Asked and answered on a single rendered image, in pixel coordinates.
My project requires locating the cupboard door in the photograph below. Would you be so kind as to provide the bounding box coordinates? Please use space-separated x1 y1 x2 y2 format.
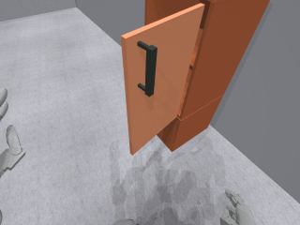
121 3 205 156

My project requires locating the right robot hand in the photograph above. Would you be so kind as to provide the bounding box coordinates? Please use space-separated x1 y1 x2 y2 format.
219 188 256 225

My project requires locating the left robot hand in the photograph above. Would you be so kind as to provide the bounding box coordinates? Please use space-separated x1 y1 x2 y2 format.
0 87 26 178

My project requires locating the handle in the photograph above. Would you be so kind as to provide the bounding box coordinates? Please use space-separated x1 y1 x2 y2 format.
137 41 158 97

